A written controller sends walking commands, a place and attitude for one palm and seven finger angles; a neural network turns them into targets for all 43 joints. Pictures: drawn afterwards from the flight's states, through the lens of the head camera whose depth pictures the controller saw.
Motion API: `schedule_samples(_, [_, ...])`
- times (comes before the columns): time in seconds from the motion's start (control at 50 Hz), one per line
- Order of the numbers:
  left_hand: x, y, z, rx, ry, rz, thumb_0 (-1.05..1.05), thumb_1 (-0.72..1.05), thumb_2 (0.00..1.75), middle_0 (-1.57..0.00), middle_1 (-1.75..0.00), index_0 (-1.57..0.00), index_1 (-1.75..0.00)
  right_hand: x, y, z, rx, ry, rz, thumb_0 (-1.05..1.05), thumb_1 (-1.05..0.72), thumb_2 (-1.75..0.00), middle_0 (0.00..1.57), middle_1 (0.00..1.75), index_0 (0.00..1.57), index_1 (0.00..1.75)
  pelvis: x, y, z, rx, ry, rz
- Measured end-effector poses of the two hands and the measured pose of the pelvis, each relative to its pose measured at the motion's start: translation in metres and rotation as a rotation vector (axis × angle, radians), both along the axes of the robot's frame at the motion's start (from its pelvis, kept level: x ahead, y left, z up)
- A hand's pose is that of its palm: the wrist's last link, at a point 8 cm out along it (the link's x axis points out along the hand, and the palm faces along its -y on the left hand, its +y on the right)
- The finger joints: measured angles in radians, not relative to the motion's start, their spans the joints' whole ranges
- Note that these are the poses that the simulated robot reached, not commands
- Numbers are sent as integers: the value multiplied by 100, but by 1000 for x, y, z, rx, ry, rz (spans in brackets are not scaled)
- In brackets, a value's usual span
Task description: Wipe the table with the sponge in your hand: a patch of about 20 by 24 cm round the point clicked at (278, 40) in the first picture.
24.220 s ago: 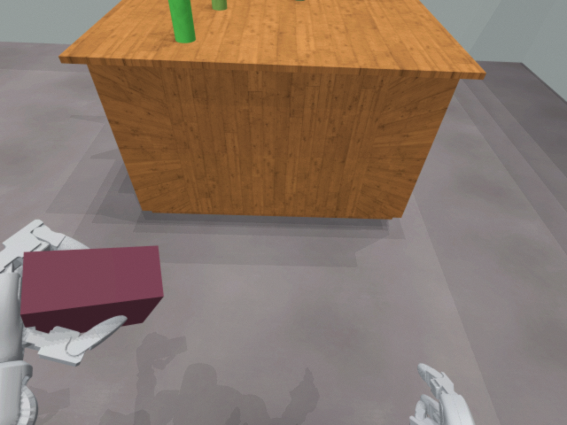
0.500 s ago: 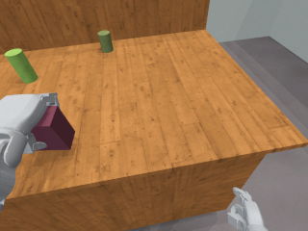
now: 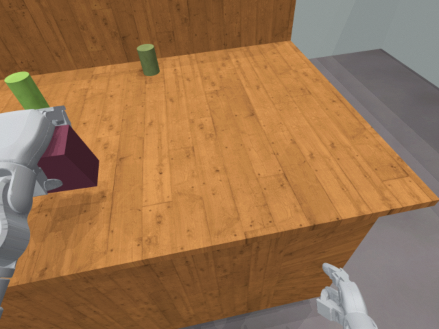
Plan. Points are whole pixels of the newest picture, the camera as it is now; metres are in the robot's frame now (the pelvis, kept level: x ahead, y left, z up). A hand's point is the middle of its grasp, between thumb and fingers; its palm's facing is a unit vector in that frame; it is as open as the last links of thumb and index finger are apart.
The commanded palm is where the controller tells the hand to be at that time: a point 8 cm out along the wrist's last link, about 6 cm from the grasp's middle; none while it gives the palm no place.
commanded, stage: move the sponge above the wiping area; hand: left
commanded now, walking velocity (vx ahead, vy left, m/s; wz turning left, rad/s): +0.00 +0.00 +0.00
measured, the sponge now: (53, 167) +0.28 +0.35 +0.16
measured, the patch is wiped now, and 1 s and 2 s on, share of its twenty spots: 0.00 0.00 0.00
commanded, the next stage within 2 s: none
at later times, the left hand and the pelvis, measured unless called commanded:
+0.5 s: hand (27, 159) +0.26 +0.36 +0.20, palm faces +0.14 +0.06 -0.99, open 9.6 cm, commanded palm +0.22 +0.34 +0.22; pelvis +0.00 -0.02 +0.00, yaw +1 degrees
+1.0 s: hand (9, 166) +0.25 +0.38 +0.20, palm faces +0.13 +0.06 -0.99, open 9.6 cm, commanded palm +0.21 +0.34 +0.23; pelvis -0.01 -0.01 +0.00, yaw +1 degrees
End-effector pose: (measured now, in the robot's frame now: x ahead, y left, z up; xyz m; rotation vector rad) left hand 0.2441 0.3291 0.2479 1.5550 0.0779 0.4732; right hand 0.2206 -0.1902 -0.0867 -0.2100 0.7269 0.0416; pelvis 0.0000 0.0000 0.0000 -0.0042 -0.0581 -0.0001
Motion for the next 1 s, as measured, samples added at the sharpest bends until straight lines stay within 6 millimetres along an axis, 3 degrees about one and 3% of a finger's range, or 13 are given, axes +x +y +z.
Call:
schedule_samples(0.06, [-6, 26, 8, -30, 25, 171, 0, -45, 104, -77, -135, -77, -136, 0, -8, -3, 13, 16, -9, 1, -90, -89, 20, 30, 21, 30, -1, -2, 0, 2, 16, 3])
schedule_samples(0.12, [-15, 40, -10, -69, 158, 279, 0, -45, 103, -76, -136, -77, -136, 1, -19, -5, 15, 14, -24, 2, -90, -89, 20, 30, 21, 30, -2, -4, -1, 1, 31, 13])
schedule_samples(0.18, [-22, 34, -47, -113, 333, 270, 0, -45, 103, -76, -136, -77, -137, 3, -28, -6, -4, -1, -31, 2, -90, -90, 20, 30, 21, 30, -2, -5, -2, 0, 35, 28])
schedule_samples(0.24, [-24, 7, -76, -119, 433, 128, 0, -45, 103, -76, -136, -77, -137, 4, -32, -3, -45, -25, -26, 2, -91, -90, 20, 30, 20, 30, -1, -7, -3, -1, 21, 40])
schedule_samples(0.28, [-24, -10, -71, -74, 388, 10, 0, -45, 104, -76, -136, -77, -137, 5, -32, 1, -74, -44, -20, 2, -91, -90, 20, 30, 20, 30, 1, -10, -3, 0, 6, 44])
schedule_samples(0.36, [-22, -28, -35, 31, 207, -125, 0, -45, 104, -76, -136, -77, -137, 8, -27, 8, -72, -74, -18, 2, -91, -90, 20, 30, 20, 30, 6, -14, -2, -3, -18, 40])
schedule_samples(0.48, [-6, 11, 0, -21, 77, 116, 0, -45, 104, -77, -136, -77, -136, 9, -25, 2, -7, -38, -19, 1, -90, -90, 20, 30, 21, 30, 2, -18, -1, 0, 0, 27])
schedule_samples(0.58, [-8, 24, -19, -53, 259, 249, 0, -45, 104, -76, -136, -77, -137, 6, -33, -3, 17, -26, -33, 1, -90, -89, 20, 30, 21, 30, -1, -16, -2, 3, 24, 25])
schedule_samples(0.7, [-21, -24, -64, -69, 431, -39, 0, -45, 104, -77, -136, -77, -137, -2, -38, -3, -26, -33, -43, 2, -91, -90, 20, 30, 20, 30, 2, -14, -4, 4, 6, 27])
schedule_samples(0.78, [-27, -41, -57, -12, 299, -184, 0, -45, 104, -77, -135, -78, -136, -8, -35, 0, -56, -33, -40, 2, -91, -90, 20, 30, 20, 30, 3, -16, -3, 0, -17, 25])
schedule_samples(0.84, [-27, -28, -32, 22, 139, -128, 0, -45, 104, -78, -135, -78, -136, -10, -32, -2, -49, -14, -36, 2, -91, -90, 20, 30, 20, 30, 0, -17, -2, -4, -25, 18])
schedule_samples(0.92, [-24, 8, 1, 8, 10, 86, 0, -45, 104, -78, -135, -78, -136, -9, -28, -7, -19, 10, -33, 2, -91, -90, 20, 30, 20, 30, -5, -16, -2, -2, -13, 17])
schedule_samples(1.0, [-23, 34, 1, -45, 99, 257, 0, -45, 105, -77, -136, -78, -136, -6, -27, -5, 10, -7, -44, 2, -90, -90, 20, 30, 21, 30, -8, -13, -2, 1, 7, 24])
